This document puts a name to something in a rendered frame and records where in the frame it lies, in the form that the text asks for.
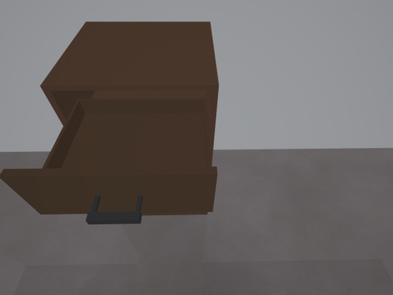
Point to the cabinet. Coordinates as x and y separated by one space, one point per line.
113 60

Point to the drawer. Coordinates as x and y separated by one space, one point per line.
121 148

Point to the handle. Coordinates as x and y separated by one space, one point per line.
123 217

